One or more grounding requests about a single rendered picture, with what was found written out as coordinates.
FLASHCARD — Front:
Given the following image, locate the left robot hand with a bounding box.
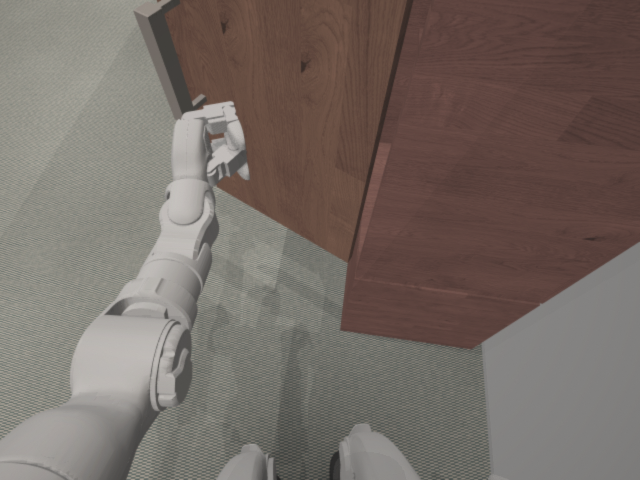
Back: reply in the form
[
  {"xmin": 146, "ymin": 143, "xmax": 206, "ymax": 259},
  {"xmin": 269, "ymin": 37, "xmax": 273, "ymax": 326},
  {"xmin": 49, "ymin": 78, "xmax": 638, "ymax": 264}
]
[{"xmin": 171, "ymin": 101, "xmax": 250, "ymax": 188}]

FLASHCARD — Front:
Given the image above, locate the robot thigh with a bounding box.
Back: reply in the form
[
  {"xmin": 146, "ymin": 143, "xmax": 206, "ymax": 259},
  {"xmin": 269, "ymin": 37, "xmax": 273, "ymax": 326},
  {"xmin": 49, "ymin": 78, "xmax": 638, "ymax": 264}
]
[
  {"xmin": 339, "ymin": 432, "xmax": 421, "ymax": 480},
  {"xmin": 216, "ymin": 452, "xmax": 277, "ymax": 480}
]

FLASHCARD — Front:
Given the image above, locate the left robot thigh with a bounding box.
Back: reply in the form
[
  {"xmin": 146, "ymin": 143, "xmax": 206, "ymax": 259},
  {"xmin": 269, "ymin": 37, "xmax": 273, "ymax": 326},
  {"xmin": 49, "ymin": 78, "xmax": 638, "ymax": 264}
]
[{"xmin": 216, "ymin": 452, "xmax": 277, "ymax": 480}]

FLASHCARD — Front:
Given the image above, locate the right robot thigh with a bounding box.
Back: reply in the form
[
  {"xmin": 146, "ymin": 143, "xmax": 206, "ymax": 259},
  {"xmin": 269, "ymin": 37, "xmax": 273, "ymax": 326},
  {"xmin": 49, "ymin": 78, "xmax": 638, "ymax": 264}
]
[{"xmin": 339, "ymin": 432, "xmax": 421, "ymax": 480}]

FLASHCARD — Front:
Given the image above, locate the cupboard door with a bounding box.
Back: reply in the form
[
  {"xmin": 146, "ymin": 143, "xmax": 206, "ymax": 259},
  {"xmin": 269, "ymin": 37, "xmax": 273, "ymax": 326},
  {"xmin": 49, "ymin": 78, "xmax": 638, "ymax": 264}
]
[{"xmin": 157, "ymin": 0, "xmax": 413, "ymax": 263}]

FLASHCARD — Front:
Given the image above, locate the left robot upper arm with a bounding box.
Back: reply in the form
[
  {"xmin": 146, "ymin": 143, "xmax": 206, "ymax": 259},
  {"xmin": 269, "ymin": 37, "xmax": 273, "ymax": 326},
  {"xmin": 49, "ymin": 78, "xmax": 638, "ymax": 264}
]
[{"xmin": 0, "ymin": 315, "xmax": 192, "ymax": 480}]

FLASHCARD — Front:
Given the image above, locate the handle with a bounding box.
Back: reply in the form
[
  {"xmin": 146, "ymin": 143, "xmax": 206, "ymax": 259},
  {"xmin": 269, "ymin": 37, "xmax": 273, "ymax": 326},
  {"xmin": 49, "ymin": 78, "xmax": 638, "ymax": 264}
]
[{"xmin": 133, "ymin": 0, "xmax": 207, "ymax": 120}]

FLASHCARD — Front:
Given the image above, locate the robot left forearm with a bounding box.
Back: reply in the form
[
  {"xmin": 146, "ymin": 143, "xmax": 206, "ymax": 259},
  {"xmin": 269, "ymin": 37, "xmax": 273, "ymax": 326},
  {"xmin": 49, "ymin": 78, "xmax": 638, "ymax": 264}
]
[{"xmin": 70, "ymin": 178, "xmax": 219, "ymax": 393}]

